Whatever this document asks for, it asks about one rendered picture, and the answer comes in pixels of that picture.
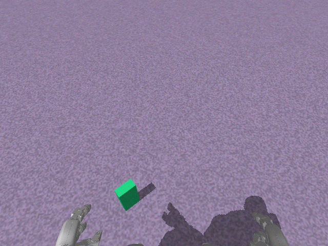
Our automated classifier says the left robot hand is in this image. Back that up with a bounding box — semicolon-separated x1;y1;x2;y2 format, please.
55;204;103;246

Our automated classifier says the carton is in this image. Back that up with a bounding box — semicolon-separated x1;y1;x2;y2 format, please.
114;179;140;211

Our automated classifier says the right robot hand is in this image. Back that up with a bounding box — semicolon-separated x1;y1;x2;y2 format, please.
250;212;289;246

